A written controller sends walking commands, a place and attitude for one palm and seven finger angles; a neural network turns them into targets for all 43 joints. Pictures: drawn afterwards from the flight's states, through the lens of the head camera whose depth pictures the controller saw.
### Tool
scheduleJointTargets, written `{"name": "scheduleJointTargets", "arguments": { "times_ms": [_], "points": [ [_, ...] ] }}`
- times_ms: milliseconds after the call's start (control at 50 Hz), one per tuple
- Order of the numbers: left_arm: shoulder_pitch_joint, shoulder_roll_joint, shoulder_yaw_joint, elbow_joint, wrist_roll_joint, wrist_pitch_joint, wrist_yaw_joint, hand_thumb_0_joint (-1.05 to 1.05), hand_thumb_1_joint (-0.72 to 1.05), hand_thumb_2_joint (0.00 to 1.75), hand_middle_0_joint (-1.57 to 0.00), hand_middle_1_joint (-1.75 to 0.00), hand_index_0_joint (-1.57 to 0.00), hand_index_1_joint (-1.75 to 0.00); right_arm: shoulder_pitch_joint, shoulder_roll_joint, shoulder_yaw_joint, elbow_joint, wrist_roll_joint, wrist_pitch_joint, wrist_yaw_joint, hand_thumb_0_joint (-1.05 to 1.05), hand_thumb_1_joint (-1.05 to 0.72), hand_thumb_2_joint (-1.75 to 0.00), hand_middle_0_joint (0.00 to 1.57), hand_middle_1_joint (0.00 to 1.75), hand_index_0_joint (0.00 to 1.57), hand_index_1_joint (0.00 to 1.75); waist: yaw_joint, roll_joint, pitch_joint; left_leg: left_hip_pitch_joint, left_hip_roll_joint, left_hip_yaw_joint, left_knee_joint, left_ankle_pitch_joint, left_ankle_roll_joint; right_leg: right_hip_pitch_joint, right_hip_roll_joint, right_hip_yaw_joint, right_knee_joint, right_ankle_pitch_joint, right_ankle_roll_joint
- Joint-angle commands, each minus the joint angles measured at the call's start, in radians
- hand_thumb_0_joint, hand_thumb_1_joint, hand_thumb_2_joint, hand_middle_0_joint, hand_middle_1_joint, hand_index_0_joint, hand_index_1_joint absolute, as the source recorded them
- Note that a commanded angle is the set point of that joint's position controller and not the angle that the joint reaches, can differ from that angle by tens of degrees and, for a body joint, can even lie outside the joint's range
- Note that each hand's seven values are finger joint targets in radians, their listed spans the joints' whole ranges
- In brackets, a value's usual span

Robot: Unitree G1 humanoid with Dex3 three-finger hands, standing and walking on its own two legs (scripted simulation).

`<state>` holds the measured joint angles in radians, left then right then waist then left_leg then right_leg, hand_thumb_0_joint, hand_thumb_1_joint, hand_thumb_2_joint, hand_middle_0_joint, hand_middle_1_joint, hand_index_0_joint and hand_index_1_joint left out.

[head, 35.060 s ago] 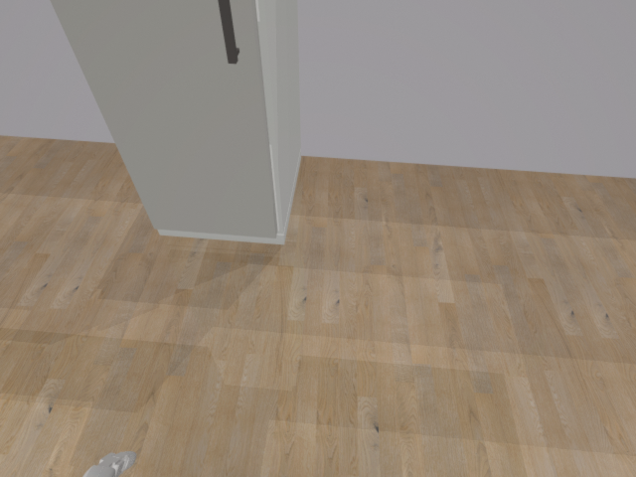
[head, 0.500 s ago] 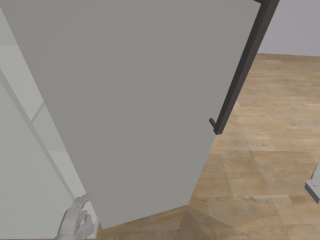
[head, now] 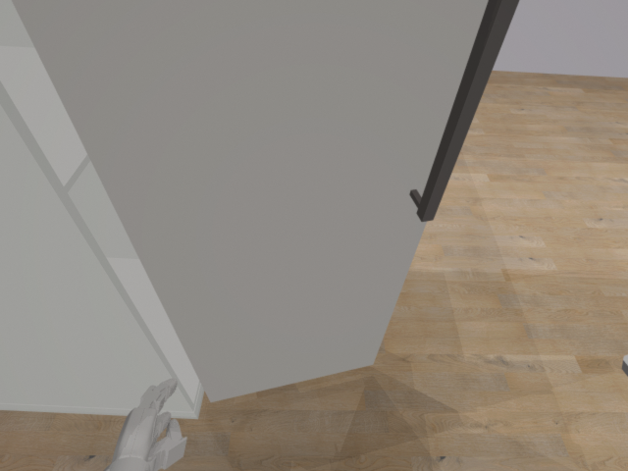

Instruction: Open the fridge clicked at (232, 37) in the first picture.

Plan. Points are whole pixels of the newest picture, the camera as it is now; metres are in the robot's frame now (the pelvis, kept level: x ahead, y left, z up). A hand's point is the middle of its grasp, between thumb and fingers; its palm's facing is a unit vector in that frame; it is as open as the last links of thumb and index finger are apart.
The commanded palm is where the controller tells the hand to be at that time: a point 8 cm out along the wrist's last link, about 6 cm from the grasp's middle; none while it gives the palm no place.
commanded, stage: step back with the hand held close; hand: right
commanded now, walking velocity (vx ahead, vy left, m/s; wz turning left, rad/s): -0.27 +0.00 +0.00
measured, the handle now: (455, 103) +0.50 -0.16 +0.24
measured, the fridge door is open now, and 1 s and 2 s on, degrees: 74 74 74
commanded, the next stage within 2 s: stop stepping back and stand still in 0.90 s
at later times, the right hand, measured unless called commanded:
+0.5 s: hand out of the picture +0.14 -0.27 +0.17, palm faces +0.52 +0.72 -0.46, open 7.4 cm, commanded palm +0.07 -0.30 +0.19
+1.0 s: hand out of the picture -0.02 -0.28 +0.19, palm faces +0.60 +0.72 -0.34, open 7.4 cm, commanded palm -0.06 -0.31 +0.19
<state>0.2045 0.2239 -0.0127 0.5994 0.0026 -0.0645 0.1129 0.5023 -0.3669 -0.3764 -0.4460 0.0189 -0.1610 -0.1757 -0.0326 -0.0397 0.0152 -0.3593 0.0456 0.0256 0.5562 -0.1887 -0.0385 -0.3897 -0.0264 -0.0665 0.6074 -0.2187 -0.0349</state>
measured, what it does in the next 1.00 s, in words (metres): walks backwards: left foot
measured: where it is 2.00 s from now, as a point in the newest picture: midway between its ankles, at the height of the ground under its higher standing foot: outside the picture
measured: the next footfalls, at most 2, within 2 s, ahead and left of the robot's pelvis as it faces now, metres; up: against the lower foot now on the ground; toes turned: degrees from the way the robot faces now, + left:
left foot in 0.92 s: -0.12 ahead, +0.13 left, +0.00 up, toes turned -10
right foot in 1.10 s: -0.13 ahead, -0.13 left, +0.00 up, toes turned -7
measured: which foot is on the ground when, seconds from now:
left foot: down 0.00-0.70, up 0.72-0.90, down 0.92-1.00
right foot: down 0.00-0.90, up 0.92-1.00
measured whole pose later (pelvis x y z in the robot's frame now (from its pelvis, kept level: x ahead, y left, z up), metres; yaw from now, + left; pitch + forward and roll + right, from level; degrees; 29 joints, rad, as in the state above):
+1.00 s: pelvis -0.18 +0.00 -0.01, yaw -5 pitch -2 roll +0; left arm 0.13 0.17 -0.01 0.69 0.02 -0.07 0.08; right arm 0.46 -0.38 -0.39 -0.56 0.04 -0.17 -0.18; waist -0.10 0.04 0.03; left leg -0.27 -0.02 -0.08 0.69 -0.37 -0.01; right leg -0.62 -0.01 -0.05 0.96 -0.39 0.06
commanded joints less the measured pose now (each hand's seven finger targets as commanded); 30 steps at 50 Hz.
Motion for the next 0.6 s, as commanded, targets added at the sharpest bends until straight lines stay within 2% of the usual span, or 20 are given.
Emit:
{"name": "scheduleJointTargets", "arguments": {
  "times_ms": [0,20,60,120,160,200,240,280,320,340,380,420,460,480,500,520,540,560,580],
  "points": [
    [-0.1,0.13,0.05,-0.16,0.001,-0.071,0.015,0.0,0.9,0.9,-0.2,-0.3,-0.2,-0.3,-0.073,-0.211,-0.15,-0.235,-0.004,-0.096,-0.035,0.0,-0.9,-0.9,0.2,0.3,0.2,0.3,0.017,-0.04,-0.096,0.12,0.017,-0.082,-0.074,-0.158,0.047,-0.126,-0.087,0.142,-0.218,-0.336,-0.028],
    [-0.103,0.134,0.054,-0.16,0.001,-0.076,0.018,0.0,0.9,0.9,-0.2,-0.3,-0.2,-0.3,-0.075,-0.226,-0.167,-0.245,-0.007,-0.102,-0.037,0.0,-0.9,-0.9,0.2,0.3,0.2,0.3,0.014,-0.053,-0.111,0.161,0.002,-0.07,-0.047,-0.129,0.042,-0.148,-0.095,0.155,-0.236,-0.347,-0.034],
    [-0.098,0.133,0.054,-0.165,-0.001,-0.081,0.018,0.0,0.9,0.9,-0.2,-0.3,-0.2,-0.3,-0.052,-0.207,-0.162,-0.224,-0.009,-0.11,-0.037,0.0,-0.9,-0.9,0.2,0.3,0.2,0.3,0.013,-0.054,-0.103,0.205,-0.014,-0.061,-0.008,-0.105,0.036,-0.208,-0.106,0.167,-0.257,-0.386,-0.04],
    [-0.093,0.138,0.06,-0.159,0.003,-0.089,0.016,0.0,0.9,0.9,-0.2,-0.3,-0.2,-0.3,-0.053,-0.213,-0.176,-0.215,-0.012,-0.119,-0.036,0.0,-0.9,-0.9,0.2,0.3,0.2,0.3,0.015,-0.043,-0.095,0.212,-0.006,-0.088,-0.017,-0.089,0.044,-0.236,-0.097,0.159,-0.228,-0.397,-0.039],
    [-0.084,0.13,0.056,-0.154,0.003,-0.092,0.012,0.0,0.9,0.9,-0.2,-0.3,-0.2,-0.3,-0.051,-0.202,-0.162,-0.215,-0.009,-0.121,-0.034,0.0,-0.9,-0.9,0.2,0.3,0.2,0.3,0.019,-0.004,-0.079,0.144,0.018,-0.113,-0.056,-0.119,0.053,-0.2,-0.078,0.135,-0.185,-0.37,-0.026],
    [-0.088,0.13,0.055,-0.149,0.005,-0.096,0.01,0.0,0.9,0.9,-0.2,-0.3,-0.2,-0.3,-0.062,-0.204,-0.158,-0.227,-0.01,-0.123,-0.036,0.0,-0.9,-0.9,0.2,0.3,0.2,0.3,0.021,0.001,-0.075,0.109,0.031,-0.137,-0.081,-0.147,0.062,-0.187,-0.072,0.131,-0.16,-0.367,-0.023],
    [-0.09,0.127,0.054,-0.143,0.009,-0.098,0.012,0.0,0.9,0.9,-0.2,-0.3,-0.2,-0.3,-0.065,-0.207,-0.158,-0.237,-0.008,-0.122,-0.037,0.0,-0.9,-0.9,0.2,0.3,0.2,0.3,0.021,0.016,-0.079,0.09,0.036,-0.137,-0.075,-0.094,0.064,-0.16,-0.069,0.13,-0.152,-0.302,-0.017],
    [-0.096,0.127,0.056,-0.142,0.006,-0.099,0.011,0.0,0.9,0.9,-0.2,-0.3,-0.2,-0.3,-0.071,-0.208,-0.159,-0.254,-0.009,-0.128,-0.037,0.0,-0.9,-0.9,0.2,0.3,0.2,0.3,0.02,-0.006,-0.107,0.118,0.024,-0.129,-0.05,-0.081,0.056,-0.171,-0.082,0.137,-0.166,-0.318,-0.023],
    [-0.105,0.139,0.061,-0.147,0.011,-0.102,0.015,0.0,0.9,0.9,-0.2,-0.3,-0.2,-0.3,-0.083,-0.221,-0.18,-0.27,-0.019,-0.135,-0.037,0.0,-0.9,-0.9,0.2,0.3,0.2,0.3,0.018,-0.07,-0.099,0.197,-0.009,-0.105,0.012,-0.072,0.043,-0.265,-0.108,0.171,-0.222,-0.395,-0.042],
    [-0.1,0.136,0.06,-0.149,0.01,-0.101,0.014,0.0,0.9,0.9,-0.2,-0.3,-0.2,-0.3,-0.072,-0.207,-0.176,-0.258,-0.021,-0.137,-0.035,0.0,-0.9,-0.9,0.2,0.3,0.2,0.3,0.016,-0.078,-0.102,0.234,-0.026,-0.086,0.056,-0.067,0.038,-0.309,-0.121,0.186,-0.25,-0.432,-0.048],
    [-0.108,0.142,0.064,-0.16,0.011,-0.102,0.01,0.0,0.9,0.9,-0.2,-0.3,-0.2,-0.3,-0.077,-0.201,-0.182,-0.269,-0.029,-0.144,-0.03,0.0,-0.9,-0.9,0.2,0.3,0.2,0.3,0.012,-0.137,-0.1,0.305,-0.059,-0.064,0.15,-0.059,0.032,-0.403,-0.151,0.212,-0.296,-0.522,-0.067],
    [-0.111,0.145,0.072,-0.165,0.014,-0.102,0.009,0.0,0.9,0.9,-0.2,-0.3,-0.2,-0.3,-0.06,-0.228,-0.219,-0.261,-0.032,-0.15,-0.028,0.0,-0.9,-0.9,0.2,0.3,0.2,0.3,0.007,-0.147,-0.112,0.345,-0.081,-0.062,0.21,-0.022,0.031,-0.445,-0.166,0.237,-0.306,-0.538,-0.081],
    [-0.113,0.133,0.07,-0.17,0.014,-0.097,0.003,0.0,0.9,0.9,-0.2,-0.3,-0.2,-0.3,-0.037,-0.222,-0.213,-0.268,-0.024,-0.15,-0.02,0.0,-0.9,-0.9,0.2,0.3,0.2,0.3,0.01,-0.099,-0.106,0.29,-0.059,-0.114,0.173,-0.023,0.047,-0.417,-0.14,0.202,-0.234,-0.5,-0.071],
    [-0.116,0.131,0.07,-0.17,0.014,-0.093,0.002,0.0,0.9,0.9,-0.2,-0.3,-0.2,-0.3,-0.036,-0.231,-0.223,-0.26,-0.022,-0.149,-0.019,0.0,-0.9,-0.9,0.2,0.3,0.2,0.3,0.013,-0.051,-0.079,0.229,-0.033,-0.182,0.106,-0.102,0.062,-0.42,-0.11,0.167,-0.174,-0.548,-0.06],
    [-0.105,0.121,0.071,-0.162,0.013,-0.09,0.0,0.0,0.9,0.9,-0.2,-0.3,-0.2,-0.3,-0.042,-0.229,-0.22,-0.268,-0.018,-0.149,-0.018,0.0,-0.9,-0.9,0.2,0.3,0.2,0.3,0.019,0.007,-0.064,0.137,0.012,-0.262,0.008,-0.178,0.09,-0.376,-0.073,0.141,-0.091,-0.548,-0.039],
    [-0.089,0.115,0.072,-0.153,0.021,-0.086,0.001,0.0,0.9,0.9,-0.2,-0.3,-0.2,-0.3,-0.053,-0.25,-0.23,-0.292,-0.011,-0.144,-0.02,0.0,-0.9,-0.9,0.2,0.3,0.2,0.3,0.022,0.084,-0.069,0.035,0.088,-0.357,-0.088,-0.176,0.125,-0.277,-0.04,0.121,0.006,-0.46,-0.01],
    [-0.079,0.093,0.06,-0.125,0.024,-0.078,-0.007,0.0,0.9,0.9,-0.2,-0.3,-0.2,-0.3,-0.062,-0.24,-0.201,-0.292,0.001,-0.131,-0.024,0.0,-0.9,-0.9,0.2,0.3,0.2,0.3,0.029,0.166,-0.08,-0.107,0.169,-0.42,-0.175,-0.175,0.159,-0.127,-0.005,0.093,0.116,-0.348,0.023],
    [-0.07,0.086,0.057,-0.105,0.027,-0.07,-0.014,0.0,0.9,0.9,-0.2,-0.3,-0.2,-0.3,-0.082,-0.24,-0.184,-0.298,0.002,-0.122,-0.029,0.0,-0.9,-0.9,0.2,0.3,0.2,0.3,0.035,0.216,-0.109,-0.182,0.217,-0.426,-0.221,-0.15,0.173,-0.001,0.013,0.064,0.198,-0.26,0.039],
    [-0.068,0.082,0.056,-0.1,0.025,-0.064,-0.018,0.0,0.9,0.9,-0.2,-0.3,-0.2,-0.3,-0.094,-0.243,-0.177,-0.301,0.003,-0.115,-0.035,0.0,-0.9,-0.9,0.2,0.3,0.2,0.3,0.04,0.232,-0.138,-0.203,0.229,-0.402,-0.231,-0.118,0.17,0.067,0.021,0.05,0.227,-0.215,0.042]
  ]
}}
